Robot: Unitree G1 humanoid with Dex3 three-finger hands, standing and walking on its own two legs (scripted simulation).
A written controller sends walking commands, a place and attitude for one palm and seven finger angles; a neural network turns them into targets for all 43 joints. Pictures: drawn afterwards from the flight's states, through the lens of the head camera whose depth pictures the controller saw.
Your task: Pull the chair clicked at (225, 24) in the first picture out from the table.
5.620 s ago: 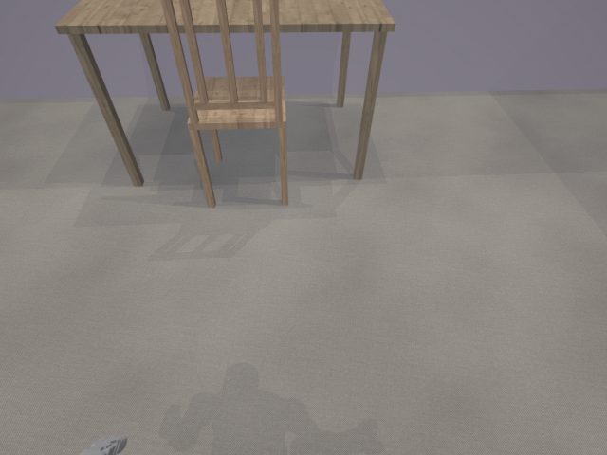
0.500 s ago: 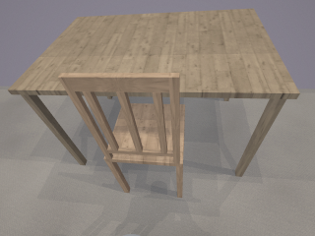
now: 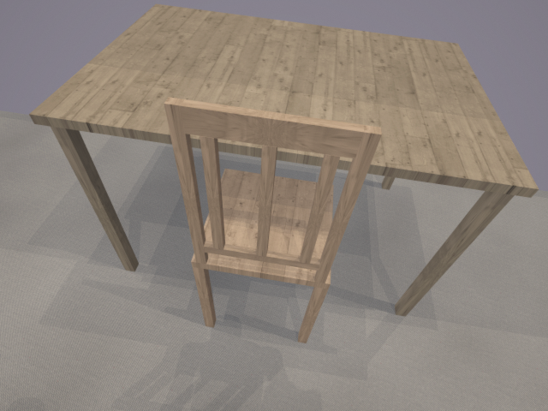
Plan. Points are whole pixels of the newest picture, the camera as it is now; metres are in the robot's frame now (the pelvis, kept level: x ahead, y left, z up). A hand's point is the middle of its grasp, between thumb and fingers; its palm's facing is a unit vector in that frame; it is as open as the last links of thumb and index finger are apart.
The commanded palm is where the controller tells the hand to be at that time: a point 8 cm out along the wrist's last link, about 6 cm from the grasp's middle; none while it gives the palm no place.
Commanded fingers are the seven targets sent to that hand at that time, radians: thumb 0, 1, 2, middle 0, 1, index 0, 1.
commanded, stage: come to a stop and stand still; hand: left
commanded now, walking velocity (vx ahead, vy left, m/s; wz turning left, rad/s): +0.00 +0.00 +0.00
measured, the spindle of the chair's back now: (265, 207) +0.52 +0.07 -0.06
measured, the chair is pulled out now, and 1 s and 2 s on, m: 0.00 0.00 0.00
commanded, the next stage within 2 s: look again from close up in 0.24 s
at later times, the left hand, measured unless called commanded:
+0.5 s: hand out of the picture +0.00 +0.18 -0.18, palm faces -0.01 -0.98 -0.21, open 7.3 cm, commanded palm none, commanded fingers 0.00 0.90 0.90 -0.20 -0.30 -0.20 -0.30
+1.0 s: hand out of the picture -0.01 +0.18 -0.18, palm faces +0.01 -0.99 -0.16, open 7.3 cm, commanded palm none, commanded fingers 0.00 0.90 0.90 -0.20 -0.30 -0.20 -0.30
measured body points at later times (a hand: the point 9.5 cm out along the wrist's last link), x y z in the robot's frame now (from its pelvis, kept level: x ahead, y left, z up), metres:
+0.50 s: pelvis -0.01 +0.00 -0.01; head +0.01 -0.01 +0.44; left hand +0.00 +0.23 -0.16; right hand -0.03 -0.21 -0.17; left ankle -0.02 +0.10 -0.74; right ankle -0.03 -0.09 -0.74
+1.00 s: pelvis +0.00 +0.02 +0.00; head +0.01 +0.03 +0.45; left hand -0.01 +0.23 -0.17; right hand +0.00 -0.20 -0.16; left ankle -0.02 +0.10 -0.74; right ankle -0.03 -0.09 -0.74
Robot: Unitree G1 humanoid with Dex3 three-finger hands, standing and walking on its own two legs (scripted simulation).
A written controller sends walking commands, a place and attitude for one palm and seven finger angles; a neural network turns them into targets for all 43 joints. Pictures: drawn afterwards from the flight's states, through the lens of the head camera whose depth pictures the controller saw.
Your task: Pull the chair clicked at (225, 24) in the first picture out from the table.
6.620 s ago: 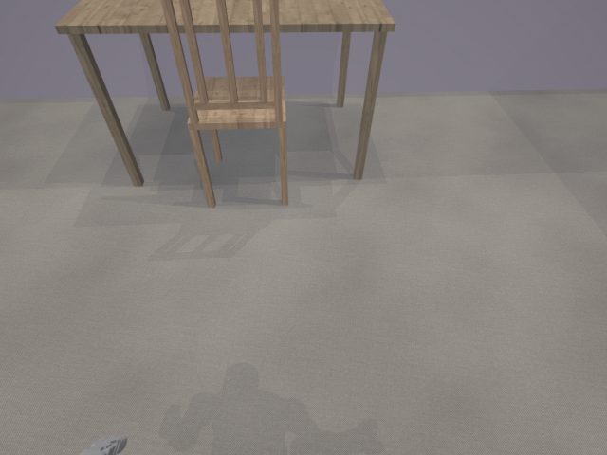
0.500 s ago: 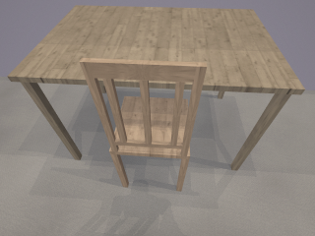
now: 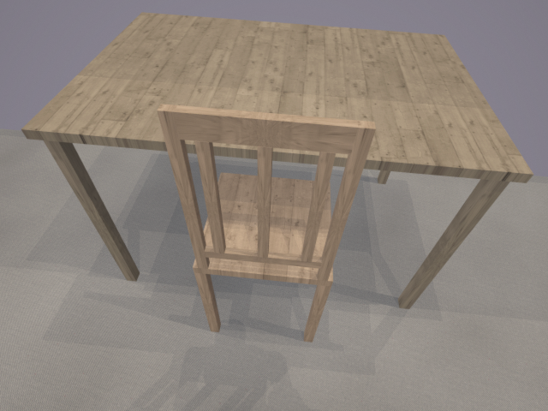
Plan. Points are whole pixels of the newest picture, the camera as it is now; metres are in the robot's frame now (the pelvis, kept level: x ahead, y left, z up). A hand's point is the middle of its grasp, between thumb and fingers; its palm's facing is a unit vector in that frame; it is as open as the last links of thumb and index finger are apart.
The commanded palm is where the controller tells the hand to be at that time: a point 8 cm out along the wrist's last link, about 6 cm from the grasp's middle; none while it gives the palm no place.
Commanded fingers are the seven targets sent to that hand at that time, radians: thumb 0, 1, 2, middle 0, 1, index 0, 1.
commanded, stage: look again from close up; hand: left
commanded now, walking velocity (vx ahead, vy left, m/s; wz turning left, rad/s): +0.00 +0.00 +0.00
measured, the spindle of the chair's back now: (264, 208) +0.52 +0.05 -0.06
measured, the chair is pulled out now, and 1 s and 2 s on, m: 0.00 0.00 0.00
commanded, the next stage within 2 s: shuffle to correct the standing spot in 0.04 s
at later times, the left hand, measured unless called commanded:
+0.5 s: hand out of the picture +0.00 +0.18 -0.19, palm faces +0.08 -0.98 -0.17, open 7.4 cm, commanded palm none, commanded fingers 0.00 0.90 0.90 -0.20 -0.30 -0.20 -0.30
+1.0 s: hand (162, 380) +0.20 +0.21 -0.18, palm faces +0.05 -0.98 -0.20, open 7.3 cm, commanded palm none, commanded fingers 0.00 0.90 0.90 -0.20 -0.30 -0.20 -0.30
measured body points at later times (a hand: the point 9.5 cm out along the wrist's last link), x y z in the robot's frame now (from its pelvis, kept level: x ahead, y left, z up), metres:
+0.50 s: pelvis +0.04 +0.01 -0.01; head +0.06 +0.02 +0.44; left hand +0.00 +0.23 -0.17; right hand +0.02 -0.21 -0.17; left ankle -0.02 +0.08 -0.73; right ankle -0.03 -0.11 -0.74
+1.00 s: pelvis +0.12 +0.03 -0.01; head +0.18 +0.04 +0.44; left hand +0.20 +0.26 -0.16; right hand +0.10 -0.17 -0.16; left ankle +0.02 +0.09 -0.74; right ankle +0.17 -0.08 -0.71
